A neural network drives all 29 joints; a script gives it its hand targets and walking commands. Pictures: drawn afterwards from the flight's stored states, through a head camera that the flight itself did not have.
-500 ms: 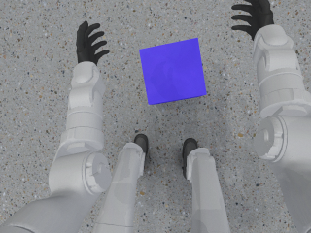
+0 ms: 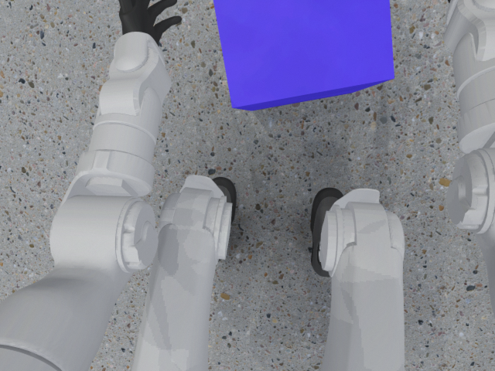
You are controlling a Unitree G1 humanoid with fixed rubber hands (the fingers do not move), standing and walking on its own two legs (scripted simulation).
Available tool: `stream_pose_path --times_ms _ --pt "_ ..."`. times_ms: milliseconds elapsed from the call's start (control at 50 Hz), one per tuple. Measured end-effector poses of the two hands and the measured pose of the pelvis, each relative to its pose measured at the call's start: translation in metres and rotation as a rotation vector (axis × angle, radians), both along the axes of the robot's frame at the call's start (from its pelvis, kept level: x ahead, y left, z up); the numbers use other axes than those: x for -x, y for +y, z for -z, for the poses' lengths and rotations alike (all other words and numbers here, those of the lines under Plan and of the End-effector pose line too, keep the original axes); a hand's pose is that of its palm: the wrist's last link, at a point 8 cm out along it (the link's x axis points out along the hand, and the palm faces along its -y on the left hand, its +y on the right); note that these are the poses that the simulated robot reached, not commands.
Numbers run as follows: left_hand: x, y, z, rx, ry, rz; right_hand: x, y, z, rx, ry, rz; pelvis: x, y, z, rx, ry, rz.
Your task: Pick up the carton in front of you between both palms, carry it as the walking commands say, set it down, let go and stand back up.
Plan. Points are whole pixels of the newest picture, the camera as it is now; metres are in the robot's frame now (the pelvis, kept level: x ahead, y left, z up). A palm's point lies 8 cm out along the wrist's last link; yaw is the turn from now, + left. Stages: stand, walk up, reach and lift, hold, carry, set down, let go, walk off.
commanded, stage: reach and lift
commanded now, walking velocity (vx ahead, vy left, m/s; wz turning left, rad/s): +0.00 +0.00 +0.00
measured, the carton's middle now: (296, 36) +0.53 -0.04 -0.30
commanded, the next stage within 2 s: none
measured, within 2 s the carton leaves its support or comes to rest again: leaves its support in 0.98 s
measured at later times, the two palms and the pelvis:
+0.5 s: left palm (170, 31) +0.53 +0.15 -0.22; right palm out of the picture +0.57 -0.20 -0.23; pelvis +0.01 +0.00 -0.05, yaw +1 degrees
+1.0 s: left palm (182, 22) +0.53 +0.13 -0.21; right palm out of the picture +0.56 -0.18 -0.22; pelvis +0.00 -0.01 -0.06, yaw +1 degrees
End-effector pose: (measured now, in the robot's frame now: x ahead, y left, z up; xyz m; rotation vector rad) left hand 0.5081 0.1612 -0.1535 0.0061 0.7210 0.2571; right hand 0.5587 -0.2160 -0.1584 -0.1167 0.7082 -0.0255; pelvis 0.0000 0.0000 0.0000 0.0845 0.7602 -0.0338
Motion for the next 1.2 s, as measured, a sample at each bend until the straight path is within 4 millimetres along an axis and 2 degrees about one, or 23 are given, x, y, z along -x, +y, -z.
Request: stream_pose_path --times_ms 180,240,300,440,640,760,960,1100,1140,1200 --pt "-0.002 -0.004 0.06 -0.006 0.058 0.025 0.001 0.008 0.061 -0.013 0.044 0.0 0.008 -0.001 0.036 0.003 -0.075 -0.009" --pt "-0.009 0.002 0.066 -0.013 0.047 0.018 0.001 0.011 0.076 -0.015 0.039 -0.003 0.005 -0.002 0.042 0.003 -0.106 -0.015" --pt "-0.013 0.002 0.07 -0.012 0.047 0.02 -0.001 0.013 0.083 -0.016 0.031 -0.01 0.001 -0.002 0.048 0.001 -0.118 -0.019" --pt "-0.021 -0.01 0.068 0.004 0.029 0.026 -0.011 0.013 0.074 -0.015 -0.005 -0.017 -0.006 -0.003 0.054 0.0 -0.111 -0.021" --pt "-0.013 -0.014 0.065 0.006 0.036 0.035 -0.003 0.024 0.071 -0.027 0.02 -0.035 -0.002 -0.003 0.051 -0.004 -0.099 -0.02" --pt "-0.02 -0.036 0.063 0.034 0.028 0.054 -0.004 0.037 0.069 -0.026 0.022 -0.055 0.003 -0.002 0.05 -0.001 -0.115 -0.023" --pt "-0.025 -0.035 0.058 0.046 0.054 0.019 -0.004 0.039 0.066 -0.018 0.075 -0.074 -0.002 -0.005 0.054 0.002 -0.108 -0.021" --pt "-0.027 -0.039 0.038 0.058 -0.004 -0.004 0.006 0.037 0.059 -0.02 0.06 -0.046 -0.007 -0.005 0.056 0.006 -0.087 -0.016" --pt "-0.025 -0.042 0.028 0.06 -0.032 -0.023 0.008 0.037 0.049 -0.02 0.043 -0.034 -0.007 -0.004 0.054 0.01 -0.083 -0.009" --pt "-0.017 -0.044 0.007 0.07 -0.071 -0.033 0.013 0.034 0.023 -0.03 0.009 -0.015 -0.007 -0.002 0.049 0.016 -0.076 0.003"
